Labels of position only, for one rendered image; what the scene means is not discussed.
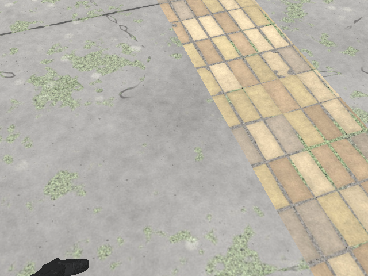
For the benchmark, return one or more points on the robot left hand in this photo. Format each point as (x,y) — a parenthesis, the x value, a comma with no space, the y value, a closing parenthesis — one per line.
(68,267)

